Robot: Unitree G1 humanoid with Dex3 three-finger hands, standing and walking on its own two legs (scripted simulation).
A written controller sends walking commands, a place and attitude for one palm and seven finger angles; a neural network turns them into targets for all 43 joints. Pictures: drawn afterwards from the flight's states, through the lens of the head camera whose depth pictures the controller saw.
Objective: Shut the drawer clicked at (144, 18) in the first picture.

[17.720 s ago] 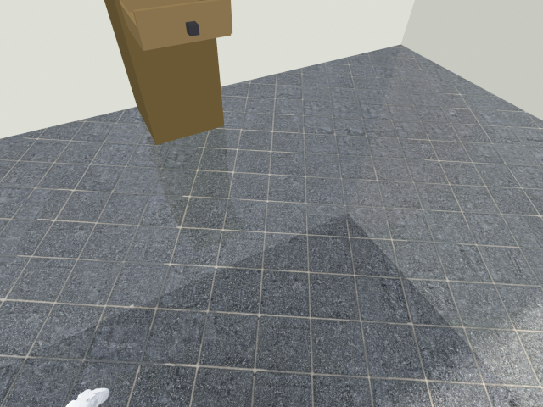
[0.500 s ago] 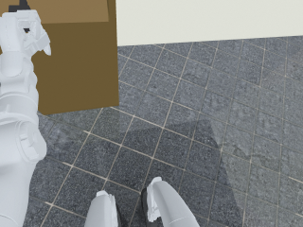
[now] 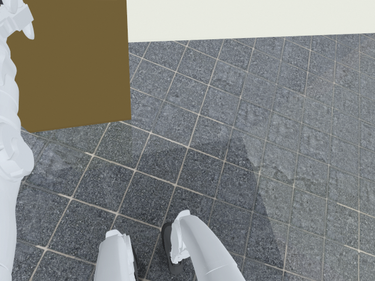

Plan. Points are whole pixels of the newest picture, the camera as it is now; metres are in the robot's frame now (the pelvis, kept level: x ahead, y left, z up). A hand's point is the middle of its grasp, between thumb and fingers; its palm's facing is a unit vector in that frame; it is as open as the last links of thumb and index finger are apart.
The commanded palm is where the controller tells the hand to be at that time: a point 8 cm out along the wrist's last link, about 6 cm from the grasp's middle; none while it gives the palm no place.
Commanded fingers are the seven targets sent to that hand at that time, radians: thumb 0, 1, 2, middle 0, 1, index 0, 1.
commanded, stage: pull the fist back off the drawer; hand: left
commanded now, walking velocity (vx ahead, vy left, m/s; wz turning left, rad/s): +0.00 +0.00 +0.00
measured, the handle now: out of the picture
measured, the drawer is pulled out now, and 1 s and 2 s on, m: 0.00 0.00 0.00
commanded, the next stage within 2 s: draw the hand back to the body in 0.62 s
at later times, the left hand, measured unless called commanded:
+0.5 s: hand (26, 11) +0.61 +0.17 +0.08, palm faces +0.06 -1.00 -0.03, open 3.5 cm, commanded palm +0.58 +0.20 +0.08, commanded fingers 0.00 0.90 0.90 -1.40 -1.60 -1.40 -1.60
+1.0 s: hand out of the picture +0.52 +0.21 +0.13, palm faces +0.08 -1.00 -0.05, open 3.3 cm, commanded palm +0.48 +0.24 +0.14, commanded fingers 0.00 0.90 0.90 -1.40 -1.60 -1.40 -1.60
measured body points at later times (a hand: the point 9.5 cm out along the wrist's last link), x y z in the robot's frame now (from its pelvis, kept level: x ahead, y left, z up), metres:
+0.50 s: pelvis +0.01 +0.01 +0.01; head +0.20 +0.03 +0.41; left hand +0.60 +0.22 +0.08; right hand -0.05 -0.24 -0.08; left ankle +0.03 +0.09 -0.62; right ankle +0.07 -0.09 -0.62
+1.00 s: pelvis +0.09 +0.01 +0.07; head +0.19 +0.02 +0.51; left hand +0.51 +0.26 +0.13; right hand +0.12 -0.24 -0.04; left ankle +0.03 +0.10 -0.61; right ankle +0.07 -0.09 -0.62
